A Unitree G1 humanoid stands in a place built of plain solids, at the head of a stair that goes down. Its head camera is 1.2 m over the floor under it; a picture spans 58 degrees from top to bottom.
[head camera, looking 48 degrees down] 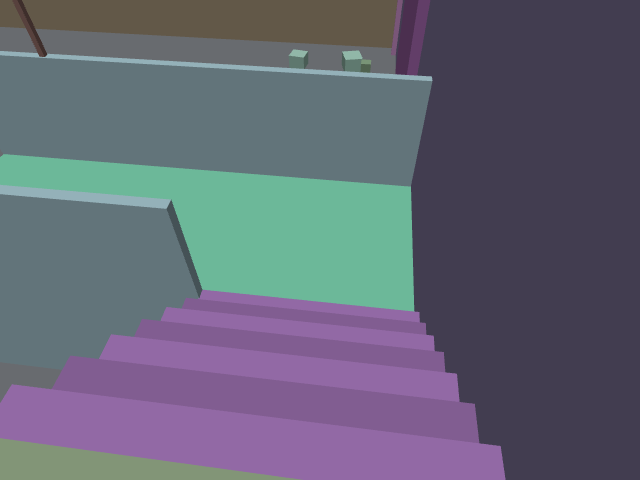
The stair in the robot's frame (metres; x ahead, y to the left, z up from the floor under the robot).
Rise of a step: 0.21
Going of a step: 0.21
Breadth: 1.60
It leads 7 degrees to the right of straight ahead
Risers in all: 8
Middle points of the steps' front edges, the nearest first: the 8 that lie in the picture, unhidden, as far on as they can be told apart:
0.31 0.27 0.00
0.52 0.24 -0.20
0.73 0.22 -0.41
0.94 0.19 -0.61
1.15 0.16 -0.82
1.36 0.14 -1.02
1.57 0.11 -1.23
1.78 0.09 -1.43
